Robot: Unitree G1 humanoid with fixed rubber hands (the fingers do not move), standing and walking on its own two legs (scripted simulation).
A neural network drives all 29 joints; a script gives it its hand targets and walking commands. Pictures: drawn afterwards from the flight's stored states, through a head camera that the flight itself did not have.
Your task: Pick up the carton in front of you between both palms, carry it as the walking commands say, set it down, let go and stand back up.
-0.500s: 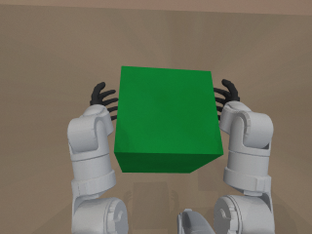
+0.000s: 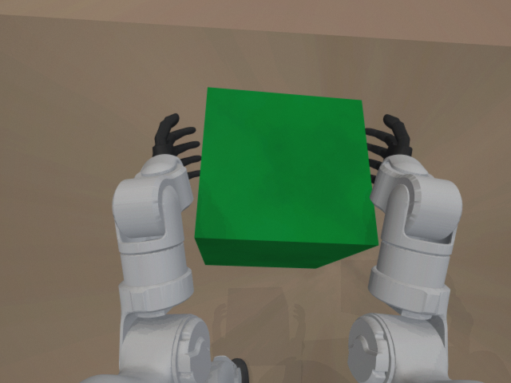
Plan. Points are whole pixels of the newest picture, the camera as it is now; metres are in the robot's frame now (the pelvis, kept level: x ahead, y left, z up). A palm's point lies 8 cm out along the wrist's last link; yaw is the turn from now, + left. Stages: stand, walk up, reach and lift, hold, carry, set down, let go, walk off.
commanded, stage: carry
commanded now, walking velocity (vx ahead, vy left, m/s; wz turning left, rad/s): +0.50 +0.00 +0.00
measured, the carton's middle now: (271, 194) +0.39 +0.01 +0.09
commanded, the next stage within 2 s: none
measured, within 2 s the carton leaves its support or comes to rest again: neither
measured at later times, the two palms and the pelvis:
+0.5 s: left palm (206, 52) +0.63 +0.14 +0.20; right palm (364, 42) +0.66 -0.16 +0.20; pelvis +0.29 -0.03 +0.04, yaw +0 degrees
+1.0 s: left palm out of the picture +0.95 +0.12 +0.23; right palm out of the picture +0.92 -0.17 +0.24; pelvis +0.58 +0.01 +0.09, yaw -1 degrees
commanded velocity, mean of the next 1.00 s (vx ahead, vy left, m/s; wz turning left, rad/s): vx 0.50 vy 0.00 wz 0.00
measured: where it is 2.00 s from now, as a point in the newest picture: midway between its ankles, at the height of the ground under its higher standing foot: (275, 157)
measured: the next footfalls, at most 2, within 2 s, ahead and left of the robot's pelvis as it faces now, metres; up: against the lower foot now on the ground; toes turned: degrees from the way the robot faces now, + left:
right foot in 0.40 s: +0.40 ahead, -0.12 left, +0.06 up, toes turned -7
left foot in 0.76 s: +0.62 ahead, +0.10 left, +0.09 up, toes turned +6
